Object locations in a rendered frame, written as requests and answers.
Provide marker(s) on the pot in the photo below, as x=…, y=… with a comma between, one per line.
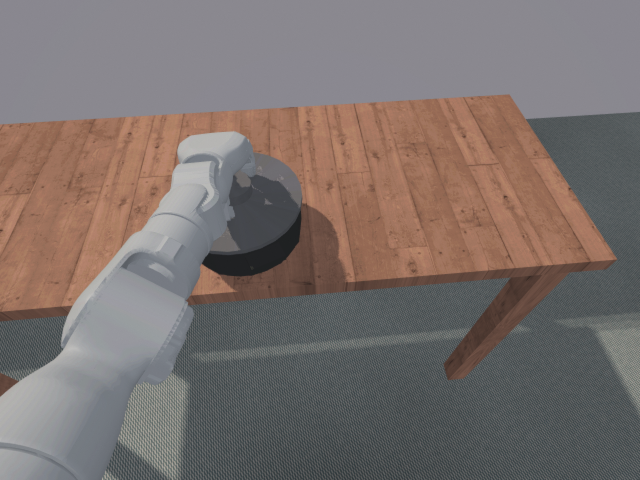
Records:
x=257, y=261

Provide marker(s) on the knob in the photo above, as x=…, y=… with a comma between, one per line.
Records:
x=241, y=189

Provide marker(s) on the table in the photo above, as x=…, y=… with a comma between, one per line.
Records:
x=394, y=194

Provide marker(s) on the robot left forearm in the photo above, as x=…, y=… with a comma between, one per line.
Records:
x=171, y=247

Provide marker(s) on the lid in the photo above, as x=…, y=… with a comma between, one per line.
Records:
x=268, y=214

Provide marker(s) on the robot left upper arm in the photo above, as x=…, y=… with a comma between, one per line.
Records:
x=62, y=422

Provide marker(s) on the left robot hand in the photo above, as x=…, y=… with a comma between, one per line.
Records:
x=234, y=147

